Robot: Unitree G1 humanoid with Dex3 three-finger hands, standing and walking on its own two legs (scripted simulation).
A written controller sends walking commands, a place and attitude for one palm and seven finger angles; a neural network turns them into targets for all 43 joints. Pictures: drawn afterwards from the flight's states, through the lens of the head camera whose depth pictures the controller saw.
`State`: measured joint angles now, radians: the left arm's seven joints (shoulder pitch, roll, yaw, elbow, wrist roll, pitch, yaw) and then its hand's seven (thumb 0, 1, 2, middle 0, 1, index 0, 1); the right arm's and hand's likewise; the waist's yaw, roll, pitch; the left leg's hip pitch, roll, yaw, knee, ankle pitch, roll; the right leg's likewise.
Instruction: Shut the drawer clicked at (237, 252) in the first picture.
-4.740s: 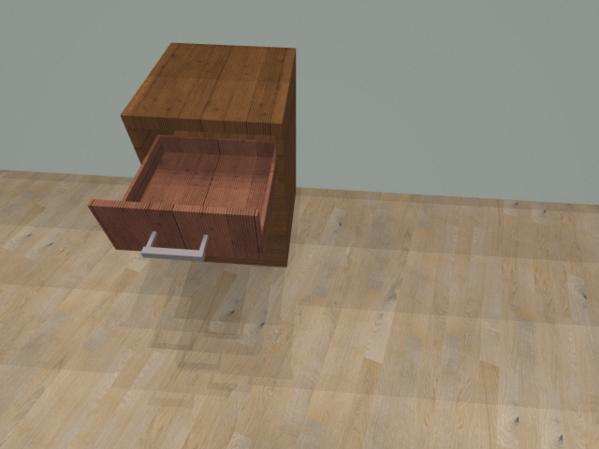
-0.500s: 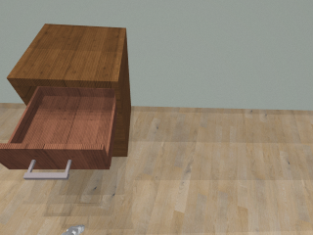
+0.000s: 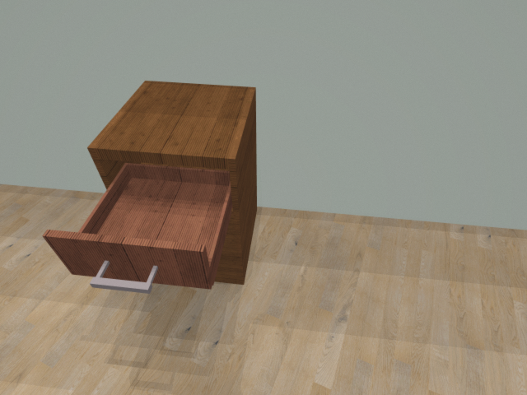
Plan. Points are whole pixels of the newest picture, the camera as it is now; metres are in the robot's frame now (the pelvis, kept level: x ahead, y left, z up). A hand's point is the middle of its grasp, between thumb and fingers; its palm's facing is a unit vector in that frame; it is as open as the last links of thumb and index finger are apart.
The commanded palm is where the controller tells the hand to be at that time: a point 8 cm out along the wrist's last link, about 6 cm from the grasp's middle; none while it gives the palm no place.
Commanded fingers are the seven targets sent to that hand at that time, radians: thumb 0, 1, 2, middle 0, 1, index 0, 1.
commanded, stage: come to a stop and stand still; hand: left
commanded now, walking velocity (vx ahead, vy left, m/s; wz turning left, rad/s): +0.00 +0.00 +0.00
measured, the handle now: (125, 276) +0.41 +0.37 -0.21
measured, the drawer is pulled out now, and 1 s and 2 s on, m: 0.29 0.29 0.29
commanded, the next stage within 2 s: look again from close up in 0.52 s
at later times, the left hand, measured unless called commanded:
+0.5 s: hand out of the picture -0.02 +0.19 -0.18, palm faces +0.02 -0.99 -0.16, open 7.4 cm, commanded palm none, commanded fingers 0.00 0.90 0.90 -0.20 -0.30 -0.20 -0.30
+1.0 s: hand out of the picture -0.05 +0.19 -0.18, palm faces +0.04 -0.99 -0.16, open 7.4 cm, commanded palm none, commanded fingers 0.00 0.90 0.90 -0.20 -0.30 -0.20 -0.30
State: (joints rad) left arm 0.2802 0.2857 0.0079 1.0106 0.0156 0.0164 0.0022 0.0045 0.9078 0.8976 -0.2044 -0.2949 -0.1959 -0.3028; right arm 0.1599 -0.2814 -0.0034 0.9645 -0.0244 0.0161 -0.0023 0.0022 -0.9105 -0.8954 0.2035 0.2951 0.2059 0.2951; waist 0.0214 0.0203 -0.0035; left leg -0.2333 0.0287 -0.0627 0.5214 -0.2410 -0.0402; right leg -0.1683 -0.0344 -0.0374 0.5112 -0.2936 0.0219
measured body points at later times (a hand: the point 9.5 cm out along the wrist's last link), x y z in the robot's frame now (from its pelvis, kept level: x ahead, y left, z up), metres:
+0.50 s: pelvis -0.02 +0.02 +0.00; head -0.02 +0.03 +0.45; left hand -0.02 +0.24 -0.16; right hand -0.03 -0.21 -0.15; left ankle +0.03 +0.15 -0.73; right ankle -0.01 -0.13 -0.73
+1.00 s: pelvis -0.01 +0.02 +0.00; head -0.01 +0.03 +0.45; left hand -0.05 +0.24 -0.16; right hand -0.01 -0.21 -0.15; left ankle +0.03 +0.15 -0.73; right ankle -0.01 -0.13 -0.73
